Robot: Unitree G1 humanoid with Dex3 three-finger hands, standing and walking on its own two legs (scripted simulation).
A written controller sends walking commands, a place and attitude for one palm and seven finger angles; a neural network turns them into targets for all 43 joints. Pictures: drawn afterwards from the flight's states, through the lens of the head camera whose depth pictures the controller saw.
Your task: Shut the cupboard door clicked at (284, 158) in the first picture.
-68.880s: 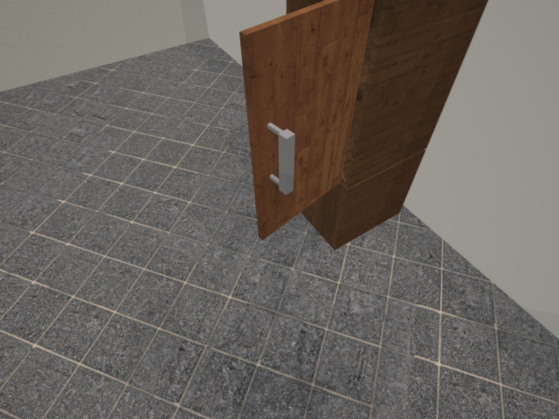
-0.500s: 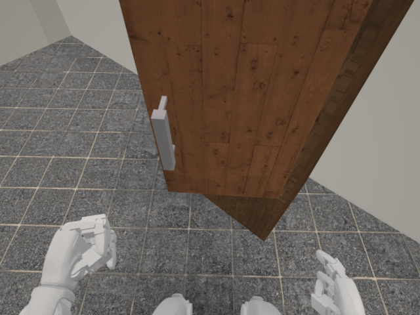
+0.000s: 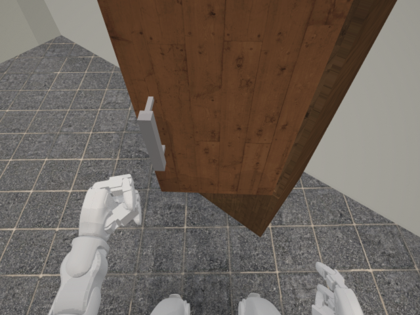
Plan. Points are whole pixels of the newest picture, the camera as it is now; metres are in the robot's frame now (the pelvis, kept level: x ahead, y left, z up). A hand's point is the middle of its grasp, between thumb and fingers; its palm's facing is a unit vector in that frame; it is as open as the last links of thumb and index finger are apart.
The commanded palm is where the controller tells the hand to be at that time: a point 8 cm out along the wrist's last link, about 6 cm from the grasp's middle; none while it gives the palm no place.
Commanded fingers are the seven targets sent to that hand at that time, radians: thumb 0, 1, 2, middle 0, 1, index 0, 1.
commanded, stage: bring the fist close to the handle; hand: left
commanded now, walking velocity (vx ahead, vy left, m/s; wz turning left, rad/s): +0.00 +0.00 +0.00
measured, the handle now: (155, 136) +0.47 +0.13 +0.05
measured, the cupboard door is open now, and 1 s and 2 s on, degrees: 36 36 21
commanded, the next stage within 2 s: push the door shut along its arc in 0.88 s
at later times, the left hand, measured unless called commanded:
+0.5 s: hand (169, 175) +0.37 +0.09 +0.05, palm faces -0.07 -1.00 -0.02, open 3.1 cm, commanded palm +0.35 +0.15 +0.05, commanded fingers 0.00 0.90 0.90 -1.30 -1.50 -1.30 -1.50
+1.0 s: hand (170, 173) +0.37 +0.09 +0.05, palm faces -0.05 -1.00 -0.02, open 3.1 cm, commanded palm +0.35 +0.15 +0.05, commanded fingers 0.00 0.90 0.90 -1.30 -1.50 -1.30 -1.50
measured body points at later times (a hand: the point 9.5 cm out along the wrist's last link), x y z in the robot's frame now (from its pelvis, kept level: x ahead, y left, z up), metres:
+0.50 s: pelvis -0.01 +0.00 +0.00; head +0.06 -0.01 +0.45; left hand +0.36 +0.14 +0.06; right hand +0.12 -0.25 -0.11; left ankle +0.01 +0.11 -0.66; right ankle +0.02 -0.09 -0.66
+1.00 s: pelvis -0.01 +0.00 +0.01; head +0.06 -0.02 +0.45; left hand +0.37 +0.14 +0.06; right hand +0.10 -0.26 -0.11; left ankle +0.01 +0.11 -0.66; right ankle +0.02 -0.09 -0.66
